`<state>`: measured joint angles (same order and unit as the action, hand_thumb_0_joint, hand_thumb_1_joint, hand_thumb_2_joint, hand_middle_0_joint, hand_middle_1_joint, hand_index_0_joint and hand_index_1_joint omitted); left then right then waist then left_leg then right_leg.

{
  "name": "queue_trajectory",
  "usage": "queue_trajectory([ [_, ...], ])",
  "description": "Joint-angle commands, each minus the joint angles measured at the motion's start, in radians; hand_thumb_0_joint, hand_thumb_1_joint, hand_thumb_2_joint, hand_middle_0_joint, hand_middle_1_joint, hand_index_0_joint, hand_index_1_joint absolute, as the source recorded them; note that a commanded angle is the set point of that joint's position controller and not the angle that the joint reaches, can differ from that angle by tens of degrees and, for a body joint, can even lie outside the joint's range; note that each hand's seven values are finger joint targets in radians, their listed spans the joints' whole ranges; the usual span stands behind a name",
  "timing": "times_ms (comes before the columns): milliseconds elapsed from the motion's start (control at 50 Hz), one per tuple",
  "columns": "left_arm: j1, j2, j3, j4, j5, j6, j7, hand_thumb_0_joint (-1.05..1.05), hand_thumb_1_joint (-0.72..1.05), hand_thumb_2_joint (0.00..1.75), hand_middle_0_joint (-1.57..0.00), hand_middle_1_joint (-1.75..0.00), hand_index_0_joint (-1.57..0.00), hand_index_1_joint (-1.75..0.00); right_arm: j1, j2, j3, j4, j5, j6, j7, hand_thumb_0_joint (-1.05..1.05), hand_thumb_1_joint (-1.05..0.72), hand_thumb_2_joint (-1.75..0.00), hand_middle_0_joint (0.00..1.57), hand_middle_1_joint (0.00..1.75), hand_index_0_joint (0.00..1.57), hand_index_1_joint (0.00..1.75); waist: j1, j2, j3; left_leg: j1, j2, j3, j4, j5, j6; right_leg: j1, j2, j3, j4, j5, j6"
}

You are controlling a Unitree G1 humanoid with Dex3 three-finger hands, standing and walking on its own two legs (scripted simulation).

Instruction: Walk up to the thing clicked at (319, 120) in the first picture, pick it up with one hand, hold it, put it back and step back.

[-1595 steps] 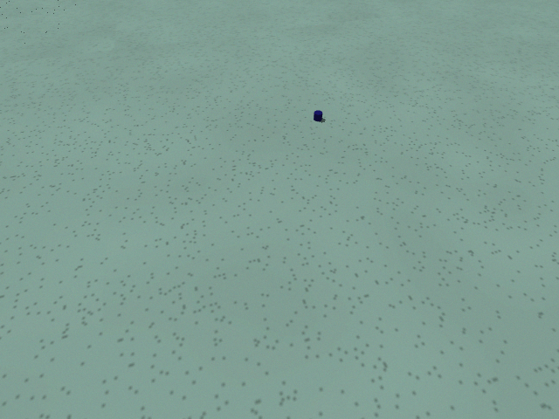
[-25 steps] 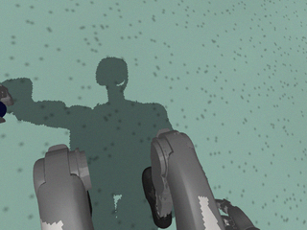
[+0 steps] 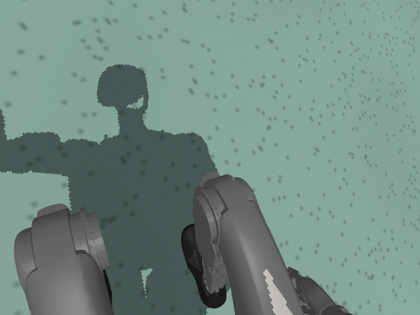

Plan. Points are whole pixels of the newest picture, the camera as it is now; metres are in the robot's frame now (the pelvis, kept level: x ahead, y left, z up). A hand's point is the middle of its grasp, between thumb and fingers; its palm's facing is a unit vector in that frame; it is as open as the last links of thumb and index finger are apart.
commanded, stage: rest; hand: left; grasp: from above
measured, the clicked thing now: out of the picture +0.42 +0.36 -0.25
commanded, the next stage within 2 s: open in 0.90 s
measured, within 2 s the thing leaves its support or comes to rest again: rests again in 0.52 s
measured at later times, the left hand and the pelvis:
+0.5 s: hand out of the picture +0.40 +0.35 -0.24, palm faces -0.45 -0.18 -0.88, open 5.9 cm; pelvis +0.00 +0.00 +0.00, yaw -1 degrees
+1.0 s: hand out of the picture +0.41 +0.35 -0.25, palm faces -0.43 -0.18 -0.88, open 6.1 cm; pelvis +0.00 +0.00 +0.00, yaw -2 degrees
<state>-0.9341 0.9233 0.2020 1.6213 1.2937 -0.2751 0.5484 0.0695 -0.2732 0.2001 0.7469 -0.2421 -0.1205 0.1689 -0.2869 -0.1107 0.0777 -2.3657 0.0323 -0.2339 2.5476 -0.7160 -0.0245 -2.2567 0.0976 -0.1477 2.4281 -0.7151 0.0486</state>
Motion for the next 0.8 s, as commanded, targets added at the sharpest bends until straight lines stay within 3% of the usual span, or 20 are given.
queue_trajectory([
  [0, -0.227, 0.296, 0.028, -0.107, -0.013, 0.003, 0.055, 0.00, 0.73, 0.47, -1.01, -0.57, -1.07, -0.51, 0.167, -0.313, -0.082, -0.016, -0.007, -0.005, -0.008, 0.00, -0.89, -0.89, 0.20, 0.30, 0.20, 0.30, 0.003, 0.464, -0.676, 0.523, 0.012, 0.113, -0.247, 0.261, 0.033, 0.332, 0.020, -0.105, -0.209, 0.308, -0.074],
  [80, -0.240, 0.275, -0.006, -0.113, -0.005, 0.002, 0.061, 0.00, 0.73, 0.50, -1.03, -0.56, -1.08, -0.51, 0.148, -0.310, -0.073, -0.019, -0.012, -0.011, -0.001, 0.00, -0.90, -0.90, 0.20, 0.30, 0.20, 0.30, 0.000, 0.494, -0.657, 0.530, 0.016, 0.108, -0.252, 0.244, 0.030, 0.325, 0.025, -0.103, -0.210, 0.299, -0.075],
  [100, -0.247, 0.306, 0.021, -0.098, -0.009, 0.002, 0.068, 0.00, 0.75, 0.50, -1.04, -0.57, -1.08, -0.52, 0.157, -0.323, -0.074, -0.018, -0.015, -0.013, 0.000, 0.00, -0.90, -0.90, 0.20, 0.30, 0.20, 0.30, -0.012, 0.482, -0.644, 0.520, 0.014, 0.106, -0.247, 0.241, 0.032, 0.321, 0.021, -0.111, -0.207, 0.299, -0.073],
  [120, -0.238, 0.279, -0.015, -0.072, -0.006, 0.006, 0.064, 0.00, 0.75, 0.48, -1.04, -0.56, -1.09, -0.51, 0.148, -0.314, -0.069, -0.023, -0.014, -0.019, 0.005, 0.00, -0.90, -0.90, 0.20, 0.30, 0.20, 0.30, -0.011, 0.480, -0.616, 0.505, 0.016, 0.107, -0.243, 0.219, 0.033, 0.310, 0.023, -0.104, -0.207, 0.280, -0.074],
  [140, -0.240, 0.287, 0.009, -0.090, -0.016, 0.003, 0.070, 0.00, 0.74, 0.48, -1.03, -0.56, -1.08, -0.51, 0.156, -0.325, -0.069, -0.022, -0.018, -0.021, 0.005, 0.00, -0.90, -0.90, 0.20, 0.30, 0.20, 0.30, -0.013, 0.467, -0.629, 0.507, 0.013, 0.106, -0.250, 0.229, 0.032, 0.323, 0.022, -0.113, -0.213, 0.288, -0.071],
  [260, -0.246, 0.303, 0.002, -0.055, -0.014, -0.003, 0.073, 0.00, 0.77, 0.48, -1.05, -0.56, -1.10, -0.51, 0.157, -0.334, -0.062, -0.016, -0.027, -0.034, 0.011, 0.00, -0.90, -0.90, 0.20, 0.30, 0.20, 0.30, -0.034, 0.469, -0.603, 0.502, 0.017, 0.098, -0.241, 0.218, 0.032, 0.328, 0.022, -0.116, -0.215, 0.283, -0.070],
  [280, -0.257, 0.270, -0.033, -0.059, -0.010, -0.003, 0.068, 0.00, 0.76, 0.47, -1.05, -0.56, -1.10, -0.51, 0.147, -0.325, -0.057, -0.028, -0.029, -0.039, 0.014, 0.00, -0.90, -0.90, 0.20, 0.30, 0.20, 0.30, -0.038, 0.473, -0.605, 0.515, 0.020, 0.099, -0.236, 0.229, 0.032, 0.334, 0.025, -0.112, -0.216, 0.297, -0.069],
  [320, -0.238, 0.336, 0.014, -0.038, -0.014, -0.009, 0.078, 0.00, 0.77, 0.48, -1.05, -0.57, -1.10, -0.52, 0.153, -0.337, -0.050, -0.015, -0.027, -0.037, 0.012, 0.00, -0.90, -0.90, 0.20, 0.30, 0.20, 0.30, -0.031, 0.451, -0.603, 0.489, 0.018, 0.094, -0.239, 0.210, 0.035, 0.340, 0.025, -0.119, -0.223, 0.279, -0.067],
  [360, -0.261, 0.275, -0.043, -0.051, -0.024, -0.018, 0.074, 0.00, 0.75, 0.47, -1.04, -0.55, -1.09, -0.50, 0.134, -0.323, -0.044, -0.028, -0.029, -0.044, 0.016, 0.00, -0.90, -0.90, 0.20, 0.30, 0.20, 0.30, -0.033, 0.458, -0.599, 0.484, 0.023, 0.095, -0.230, 0.203, 0.037, 0.351, 0.029, -0.104, -0.229, 0.277, -0.067],
  [380, -0.258, 0.323, -0.010, -0.039, -0.014, -0.018, 0.080, 0.00, 0.78, 0.49, -1.07, -0.56, -1.11, -0.52, 0.153, -0.340, -0.043, -0.019, -0.036, -0.045, 0.016, 0.00, -0.90, -0.90, 0.20, 0.30, 0.20, 0.30, -0.049, 0.447, -0.604, 0.491, 0.022, 0.095, -0.221, 0.216, 0.039, 0.358, 0.028, -0.114, -0.226, 0.293, -0.063],
  [440, -0.244, 0.294, -0.033, -0.046, -0.014, -0.021, 0.089, 0.00, 0.78, 0.45, -1.06, -0.54, -1.11, -0.49, 0.140, -0.332, -0.034, -0.025, -0.034, -0.050, 0.020, 0.00, -0.90, -0.90, 0.20, 0.30, 0.20, 0.30, -0.031, 0.473, -0.600, 0.504, 0.021, 0.093, -0.234, 0.209, 0.033, 0.351, 0.030, -0.113, -0.219, 0.280, -0.069],
  [460, -0.251, 0.313, -0.025, -0.026, -0.011, -0.019, 0.095, 0.00, 0.77, 0.45, -1.06, -0.54, -1.11, -0.49, 0.131, -0.339, -0.037, -0.028, -0.035, -0.054, 0.022, 0.00, -0.90, -0.90, 0.20, 0.30, 0.20, 0.30, -0.044, 0.460, -0.596, 0.506, 0.027, 0.089, -0.225, 0.217, 0.033, 0.349, 0.033, -0.118, -0.216, 0.290, -0.067],
  [480, -0.238, 0.337, -0.001, -0.040, -0.010, -0.020, 0.106, 0.00, 0.77, 0.46, -1.06, -0.53, -1.11, -0.48, 0.133, -0.348, -0.033, -0.027, -0.035, -0.054, 0.021, 0.00, -0.90, -0.90, 0.20, 0.30, 0.20, 0.30, -0.028, 0.459, -0.612, 0.512, 0.025, 0.086, -0.231, 0.224, 0.032, 0.354, 0.033, -0.125, -0.216, 0.291, -0.067],
  [520, -0.239, 0.292, -0.041, -0.017, -0.015, -0.015, 0.109, 0.00, 0.78, 0.44, -1.06, -0.53, -1.11, -0.48, 0.128, -0.335, -0.025, -0.021, -0.036, -0.059, 0.027, 0.00, -0.90, -0.90, 0.20, 0.30, 0.20, 0.30, -0.040, 0.474, -0.577, 0.505, 0.024, 0.087, -0.234, 0.210, 0.029, 0.329, 0.032, -0.126, -0.204, 0.282, -0.070],
  [540, -0.239, 0.322, -0.012, -0.055, -0.014, -0.016, 0.118, 0.00, 0.77, 0.46, -1.06, -0.53, -1.11, -0.48, 0.122, -0.346, -0.029, -0.028, -0.038, -0.058, 0.025, 0.00, -0.90, -0.90, 0.20, 0.30, 0.20, 0.30, -0.026, 0.490, -0.615, 0.526, 0.026, 0.085, -0.243, 0.232, 0.028, 0.358, 0.037, -0.128, -0.218, 0.298, -0.068],
  [560, -0.221, 0.323, -0.017, -0.032, -0.004, -0.009, 0.123, 0.00, 0.77, 0.47, -1.06, -0.54, -1.10, -0.49, 0.116, -0.342, -0.024, -0.023, -0.035, -0.057, 0.026, 0.00, -0.90, -0.90, 0.20, 0.30, 0.20, 0.30, -0.020, 0.502, -0.608, 0.526, 0.026, 0.084, -0.245, 0.237, 0.024, 0.344, 0.036, -0.126, -0.203, 0.298, -0.073],
  [640, -0.249, 0.317, -0.039, -0.014, -0.001, 0.005, 0.135, 0.00, 0.77, 0.47, -1.06, -0.53, -1.10, -0.49, 0.117, -0.348, -0.016, -0.027, -0.040, -0.067, 0.037, 0.00, -0.90, -0.90, 0.20, 0.30, 0.20, 0.30, -0.048, 0.499, -0.580, 0.518, 0.029, 0.080, -0.232, 0.231, 0.026, 0.329, 0.035, -0.132, -0.197, 0.302, -0.070],
  [700, -0.247, 0.305, -0.045, 0.006, -0.011, 0.018, 0.143, 0.00, 0.76, 0.45, -1.05, -0.52, -1.10, -0.47, 0.117, -0.349, -0.013, -0.026, -0.038, -0.074, 0.042, 0.00, -0.90, -0.90, 0.20, 0.30, 0.20, 0.30, -0.048, 0.493, -0.558, 0.505, 0.028, 0.079, -0.234, 0.223, 0.027, 0.320, 0.036, -0.133, -0.198, 0.298, -0.070],
  [740, -0.248, 0.319, -0.022, -0.016, -0.027, 0.019, 0.152, 0.00, 0.72, 0.46, -1.03, -0.51, -1.07, -0.47, 0.113, -0.354, -0.012, -0.023, -0.038, -0.077, 0.041, 0.00, -0.90, -0.90, 0.20, 0.30, 0.20, 0.30, -0.038, 0.486, -0.590, 0.517, 0.030, 0.074, -0.238, 0.231, 0.026, 0.336, 0.037, -0.138, -0.208, 0.302, -0.067],
  [780, -0.261, 0.307, -0.052, 0.015, -0.027, 0.022, 0.142, 0.00, 0.72, 0.44, -1.02, -0.53, -1.07, -0.48, 0.114, -0.359, -0.006, -0.038, -0.042, -0.087, 0.048, 0.00, -0.90, -0.90, 0.20, 0.30, 0.20, 0.30, -0.064, 0.477, -0.552, 0.499, 0.030, 0.073, -0.230, 0.207, 0.029, 0.325, 0.034, -0.140, -0.203, 0.288, -0.066],
])
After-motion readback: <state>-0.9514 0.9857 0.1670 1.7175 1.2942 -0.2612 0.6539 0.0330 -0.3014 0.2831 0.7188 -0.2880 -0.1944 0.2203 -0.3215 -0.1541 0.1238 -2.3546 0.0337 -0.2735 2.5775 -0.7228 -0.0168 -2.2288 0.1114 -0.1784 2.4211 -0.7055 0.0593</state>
